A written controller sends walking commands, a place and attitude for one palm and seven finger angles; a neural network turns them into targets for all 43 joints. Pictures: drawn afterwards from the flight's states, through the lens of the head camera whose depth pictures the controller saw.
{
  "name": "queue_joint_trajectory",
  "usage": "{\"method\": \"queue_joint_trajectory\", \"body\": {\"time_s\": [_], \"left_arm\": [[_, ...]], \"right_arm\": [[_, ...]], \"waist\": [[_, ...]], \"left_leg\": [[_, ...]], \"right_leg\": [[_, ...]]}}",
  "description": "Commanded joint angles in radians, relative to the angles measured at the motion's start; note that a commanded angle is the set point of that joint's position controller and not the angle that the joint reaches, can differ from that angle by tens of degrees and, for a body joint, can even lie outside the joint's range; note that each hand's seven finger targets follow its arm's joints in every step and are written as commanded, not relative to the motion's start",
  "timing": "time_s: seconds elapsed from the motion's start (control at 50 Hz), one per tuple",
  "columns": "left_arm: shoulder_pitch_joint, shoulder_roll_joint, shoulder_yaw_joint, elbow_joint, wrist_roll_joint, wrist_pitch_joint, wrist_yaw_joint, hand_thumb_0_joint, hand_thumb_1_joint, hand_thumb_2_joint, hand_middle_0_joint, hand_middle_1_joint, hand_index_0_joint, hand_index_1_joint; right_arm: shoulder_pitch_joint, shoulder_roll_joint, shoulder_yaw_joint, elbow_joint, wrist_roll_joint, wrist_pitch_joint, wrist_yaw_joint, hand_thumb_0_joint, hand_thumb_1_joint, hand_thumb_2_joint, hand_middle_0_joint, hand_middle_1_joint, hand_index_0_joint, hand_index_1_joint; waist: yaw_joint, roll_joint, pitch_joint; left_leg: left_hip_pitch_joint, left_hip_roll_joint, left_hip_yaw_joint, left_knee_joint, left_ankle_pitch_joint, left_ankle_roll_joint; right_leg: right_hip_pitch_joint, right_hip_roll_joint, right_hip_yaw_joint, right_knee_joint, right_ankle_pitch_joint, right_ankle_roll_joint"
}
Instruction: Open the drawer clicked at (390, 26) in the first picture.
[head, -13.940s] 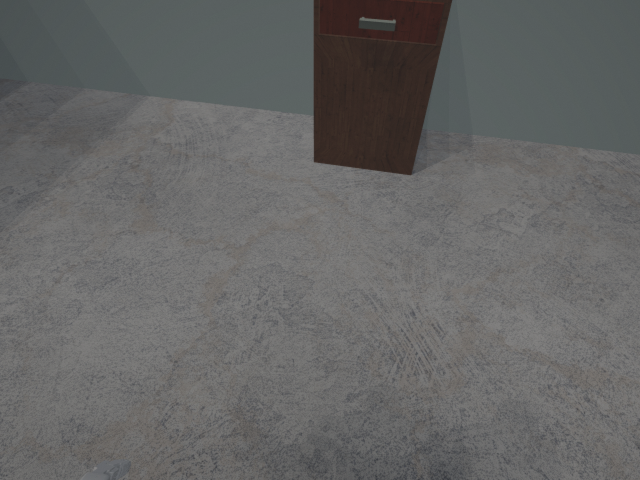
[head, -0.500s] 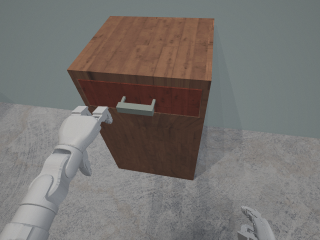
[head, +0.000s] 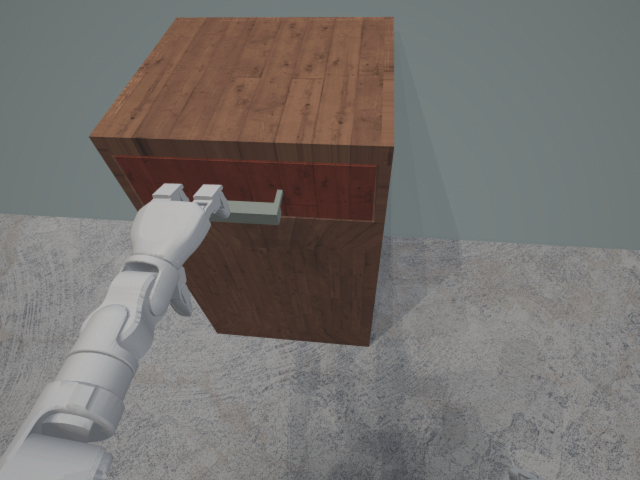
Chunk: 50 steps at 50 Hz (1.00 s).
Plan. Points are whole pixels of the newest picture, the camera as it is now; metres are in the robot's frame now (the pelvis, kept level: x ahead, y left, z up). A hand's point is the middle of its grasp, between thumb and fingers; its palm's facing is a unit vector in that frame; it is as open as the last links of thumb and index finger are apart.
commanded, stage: move the hooked fingers above the handle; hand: left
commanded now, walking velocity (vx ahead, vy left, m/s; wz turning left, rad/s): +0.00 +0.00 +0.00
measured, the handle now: (244, 202) +0.56 +0.18 -0.05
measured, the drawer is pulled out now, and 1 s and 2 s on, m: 0.00 0.00 0.00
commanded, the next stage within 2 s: none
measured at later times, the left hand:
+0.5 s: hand (208, 220) +0.46 +0.20 +0.04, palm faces -0.03 -0.01 -1.00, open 13.9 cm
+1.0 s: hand (233, 201) +0.51 +0.18 +0.02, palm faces -0.05 -0.03 -1.00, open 13.9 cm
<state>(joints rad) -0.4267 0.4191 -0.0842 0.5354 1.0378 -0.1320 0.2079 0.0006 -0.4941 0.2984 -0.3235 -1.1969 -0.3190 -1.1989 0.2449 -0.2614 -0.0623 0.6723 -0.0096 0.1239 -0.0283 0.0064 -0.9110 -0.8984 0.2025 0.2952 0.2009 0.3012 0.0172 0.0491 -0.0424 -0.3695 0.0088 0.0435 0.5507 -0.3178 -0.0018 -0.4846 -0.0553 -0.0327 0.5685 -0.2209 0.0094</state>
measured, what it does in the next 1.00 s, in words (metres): stands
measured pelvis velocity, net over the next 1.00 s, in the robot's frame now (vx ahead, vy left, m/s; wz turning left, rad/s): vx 0.01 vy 0.01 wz -0.03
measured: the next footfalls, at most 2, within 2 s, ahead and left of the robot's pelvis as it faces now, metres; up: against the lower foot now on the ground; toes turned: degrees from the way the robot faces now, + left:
none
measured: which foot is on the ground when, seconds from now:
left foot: down 0.00-1.00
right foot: down 0.00-1.00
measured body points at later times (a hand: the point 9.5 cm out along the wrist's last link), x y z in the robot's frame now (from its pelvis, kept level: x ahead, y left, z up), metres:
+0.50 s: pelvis +0.00 +0.00 -0.01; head +0.07 -0.02 +0.43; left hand +0.45 +0.20 +0.09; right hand +0.05 -0.28 -0.15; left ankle -0.03 +0.12 -0.73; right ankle +0.03 -0.13 -0.73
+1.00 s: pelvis +0.01 +0.01 -0.02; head +0.11 -0.01 +0.42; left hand +0.51 +0.18 +0.07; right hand -0.02 -0.26 -0.16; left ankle -0.03 +0.12 -0.73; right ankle +0.03 -0.13 -0.73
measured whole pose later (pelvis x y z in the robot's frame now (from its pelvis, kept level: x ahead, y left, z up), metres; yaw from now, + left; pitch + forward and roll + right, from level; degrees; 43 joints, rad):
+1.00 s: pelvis +0.01 +0.01 -0.02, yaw -2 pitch +20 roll +0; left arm -0.87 0.45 -0.03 1.06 1.10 -0.08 0.30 0.00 -0.49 0.30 -0.32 -1.20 -0.32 -1.20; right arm 0.38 -0.26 -0.07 0.72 -0.04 0.13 0.00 0.00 -0.91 -0.90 0.20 0.30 0.20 0.30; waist -0.12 0.05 -0.12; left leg -0.67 0.03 0.07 0.74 -0.40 0.02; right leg -0.78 -0.04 0.00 0.70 -0.26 0.03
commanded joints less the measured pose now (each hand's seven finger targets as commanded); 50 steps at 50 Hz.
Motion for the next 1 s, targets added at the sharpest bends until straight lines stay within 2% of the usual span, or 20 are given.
{"method": "queue_joint_trajectory", "body": {"time_s": [0.0, 0.04, 0.08, 0.12, 0.22, 0.24, 0.3, 0.32, 0.36, 0.4, 0.44, 0.58, 0.66, 0.72, 0.76, 0.8, 0.84, 0.9, 0.96, 0.98], "left_arm": [[-0.430, 0.270, 0.146, -0.091, 0.011, 0.019, 0.072, 0.000, -0.500, 0.300, -0.300, -1.200, -0.300, -1.200], [-0.464, 0.255, 0.131, -0.077, 0.019, 0.021, 0.075, 0.000, -0.500, 0.300, -0.300, -1.200, -0.300, -1.200], [-0.498, 0.212, 0.087, -0.025, 0.015, 0.023, 0.075, 0.000, -0.500, 0.300, -0.300, -1.200, -0.300, -1.200], [-0.527, 0.214, 0.082, 0.041, 0.017, 0.021, 0.069, 0.000, -0.500, 0.300, -0.300, -1.200, -0.300, -1.200], [-0.618, 0.225, 0.081, 0.086, 0.029, -0.012, 0.074, 0.000, -0.500, 0.300, -0.300, -1.200, -0.300, -1.200], [-0.637, 0.266, 0.117, 0.090, 0.032, -0.021, 0.080, 0.000, -0.500, 0.300, -0.300, -1.200, -0.300, -1.200], [-0.647, 0.273, 0.119, 0.193, 0.035, -0.008, 0.099, 0.000, -0.500, 0.300, -0.300, -1.200, -0.300, -1.200], [-0.694, 0.274, 0.108, 0.186, 0.042, -0.007, 0.107, 0.000, -0.500, 0.300, -0.300, -1.200, -0.300, -1.200], [-0.707, 0.286, 0.121, 0.189, 0.051, -0.006, 0.119, 0.000, -0.500, 0.300, -0.300, -1.200, -0.300, -1.200], [-0.735, 0.249, 0.090, 0.214, 0.050, 0.002, 0.125, 0.000, -0.500, 0.300, -0.300, -1.200, -0.300, -1.200], [-0.752, 0.254, 0.094, 0.263, 0.046, 0.013, 0.124, 0.000, -0.500, 0.300, -0.300, -1.200, -0.300, -1.200], [-0.915, 0.238, 0.053, 0.305, 0.059, 0.010, 0.133, 0.000, -0.500, 0.300, -0.300, -1.200, -0.300, -1.200], [-0.926, 0.304, 0.103, 0.370, 0.062, 0.026, 0.151, 0.000, -0.500, 0.300, -0.300, -1.200, -0.300, -1.200], [-0.952, 0.271, 0.077, 0.398, 0.070, 0.053, 0.160, 0.000, -0.500, 0.300, -0.300, -1.200, -0.300, -1.200], [-0.961, 0.315, 0.109, 0.397, 0.073, 0.061, 0.158, 0.000, -0.500, 0.300, -0.300, -1.200, -0.300, -1.200], [-0.950, 0.273, 0.081, 0.407, 0.072, 0.071, 0.149, 0.000, -0.500, 0.300, -0.300, -1.200, -0.300, -1.200], [-0.902, 0.292, 0.114, 0.406, 0.058, 0.069, 0.135, 0.000, -0.500, 0.300, -0.300, -1.200, -0.300, -1.200], [-0.864, 0.299, 0.124, 0.338, 0.058, 0.052, 0.124, 0.000, -0.500, 0.300, -0.300, -1.200, -0.300, -1.200], [-0.859, 0.250, 0.092, 0.310, 0.057, 0.041, 0.134, 0.000, -0.500, 0.300, -0.300, -1.200, -0.300, -1.200], [-0.843, 0.286, 0.124, 0.303, 0.058, 0.039, 0.141, 0.000, -0.500, 0.300, -0.300, -1.200, -0.300, -1.200]], "right_arm": [[-0.006, -0.121, -0.041, -0.101, 0.001, -0.037, -0.008, 0.000, -0.900, -0.900, 0.200, 0.300, 0.200, 0.300], [-0.002, -0.122, -0.043, -0.104, 0.000, -0.037, -0.008, 0.000, -0.900, -0.900, 0.200, 0.300, 0.200, 0.300], [0.013, -0.121, -0.046, -0.095, 0.002, -0.038, -0.008, 0.000, -0.900, -0.900, 0.200, 0.300, 0.200, 0.300], [0.028, -0.125, -0.046, -0.090, 0.002, -0.038, -0.010, 0.000, -0.900, -0.900, 0.200, 0.300, 0.200, 0.300], [0.066, -0.124, -0.050, -0.083, -0.005, -0.041, -0.013, 0.000, -0.900, -0.900, 0.200, 0.300, 0.200, 0.300], [0.072, -0.129, -0.051, -0.080, -0.008, -0.040, -0.014, 0.000, -0.900, -0.900, 0.200, 0.300, 0.200, 0.300], [0.082, -0.134, -0.046, -0.068, -0.006, -0.038, -0.015, 0.000, -0.900, -0.900, 0.200, 0.300, 0.200, 0.300], [0.087, -0.135, -0.046, -0.066, -0.005, -0.039, -0.015, 0.000, -0.900, -0.900, 0.200, 0.300, 0.200, 0.300], [0.103, -0.137, -0.052, -0.065, -0.010, -0.040, -0.010, 0.000, -0.900, -0.900, 0.200, 0.300, 0.200, 0.300], [0.119, -0.134, -0.055, -0.062, -0.013, -0.039, -0.006, 0.000, -0.900, -0.900, 0.200, 0.300, 0.200, 0.300], [0.131, -0.142, -0.055, -0.052, -0.012, -0.038, -0.006, 0.000, -0.900, -0.900, 0.200, 0.300, 0.200, 0.300], [0.187, -0.152, -0.058, -0.027, -0.022, -0.046, -0.006, 0.000, -0.900, -0.900, 0.200, 0.300, 0.200, 0.300], [0.208, -0.164, -0.052, -0.016, -0.030, -0.042, 0.000, 0.000, -0.900, -0.900, 0.200, 0.300, 0.200, 0.300], [0.223, -0.165, -0.052, -0.011, -0.033, -0.040, 0.008, 0.000, -0.900, -0.900, 0.200, 0.300, 0.200, 0.300], [0.234, -0.174, -0.055, -0.008, -0.036, -0.037, 0.012, 0.000, -0.900, -0.900, 0.200, 0.300, 0.200, 0.300], [0.243, -0.170, -0.058, -0.010, -0.036, -0.033, 0.016, 0.000, -0.900, -0.900, 0.200, 0.300, 0.200, 0.300], [0.243, -0.173, -0.058, -0.014, -0.037, -0.027, 0.018, 0.000, -0.900, -0.900, 0.200, 0.300, 0.200, 0.300], [0.245, -0.170, -0.063, -0.021, -0.037, -0.019, 0.020, 0.000, -0.900, -0.900, 0.200, 0.300, 0.200, 0.300], [0.239, -0.166, -0.065, -0.019, -0.035, -0.012, 0.022, 0.000, -0.900, -0.900, 0.200, 0.300, 0.200, 0.300], [0.235, -0.169, -0.063, -0.016, -0.036, -0.010, 0.023, 0.000, -0.900, -0.900, 0.200, 0.300, 0.200, 0.300]], "waist": [[-0.004, -0.061, -0.343], [-0.010, -0.043, -0.378], [-0.030, -0.049, -0.359], [-0.040, -0.086, -0.341], [-0.049, -0.057, -0.395], [-0.047, -0.047, -0.412], [-0.065, -0.093, -0.349], [-0.074, -0.079, -0.357], [-0.065, -0.042, -0.428], [-0.080, -0.031, -0.437], [-0.099, -0.082, -0.424], [-0.145, -0.013, -0.471], [-0.142, -0.022, -0.504], [-0.152, -0.004, -0.513], [-0.147, 0.016, -0.561], [-0.150, 0.012, -0.560], [-0.137, -0.027, -0.582], [-0.114, 0.005, -0.605], [-0.127, -0.004, -0.541], [-0.113, -0.008, -0.542]], "left_leg": [[-0.003, -0.046, 0.008, -0.061, 0.281, 0.027], [0.003, -0.049, 0.003, -0.052, 0.300, 0.027], [0.003, -0.045, 0.008, -0.044, 0.287, 0.030], [-0.017, -0.046, 0.009, -0.043, 0.252, 0.033], [-0.025, -0.050, 0.008, -0.021, 0.264, 0.036], [-0.032, -0.051, 0.004, -0.014, 0.277, 0.036], [-0.098, -0.051, 0.009, -0.007, 0.211, 0.038], [-0.101, -0.051, 0.008, -0.004, 0.211, 0.038], [-0.088, -0.053, 0.010, 0.012, 0.245, 0.037], [-0.083, -0.051, 0.009, 0.026, 0.269, 0.036], [-0.109, -0.051, 0.002, 0.035, 0.256, 0.039], [-0.100, -0.046, -0.013, 0.073, 0.251, 0.039], [-0.147, -0.048, -0.013, 0.098, 0.267, 0.039], [-0.146, -0.040, -0.017, 0.112, 0.301, 0.035], [-0.134, -0.037, -0.019, 0.128, 0.346, 0.034], [-0.125, -0.031, -0.021, 0.135, 0.377, 0.031], [-0.117, -0.027, -0.023, 0.137, 0.418, 0.033], [-0.089, -0.017, -0.022, 0.135, 0.470, 0.031], [-0.090, -0.011, -0.025, 0.122, 0.445, 0.030], [-0.096, -0.013, -0.024, 0.120, 0.439, 0.030]], "right_leg": [[0.271, 0.056, 0.001, -0.021, 0.219, -0.051], [0.272, 0.061, -0.001, -0.011, 0.233, -0.054], [0.240, 0.059, -0.002, -0.013, 0.228, -0.050], [0.227, 0.059, 0.000, -0.019, 0.204, -0.046], [0.220, 0.059, 0.006, -0.001, 0.224, -0.048], [0.226, 0.061, 0.007, 0.008, 0.233, -0.049], [0.184, 0.060, 0.012, 0.004, 0.190, -0.042], [0.173, 0.060, 0.014, 0.007, 0.187, -0.043], [0.187, 0.062, 0.015, 0.027, 0.215, -0.045], [0.165, 0.065, 0.011, 0.036, 0.240, -0.046], [0.154, 0.069, 0.009, 0.037, 0.231, -0.043], [0.058, 0.072, 0.008, 0.062, 0.198, -0.043], [0.063, 0.074, 0.008, 0.091, 0.219, -0.042], [0.029, 0.078, -0.001, 0.107, 0.235, -0.044], [0.035, 0.078, 0.003, 0.122, 0.261, -0.043], [0.020, 0.082, -0.002, 0.124, 0.271, -0.044], [0.056, 0.084, -0.002, 0.125, 0.303, -0.042], [0.066, 0.081, 0.001, 0.126, 0.326, -0.041], [0.037, 0.082, -0.007, 0.111, 0.294, -0.041], [0.051, 0.082, -0.005, 0.113, 0.291, -0.043]]}}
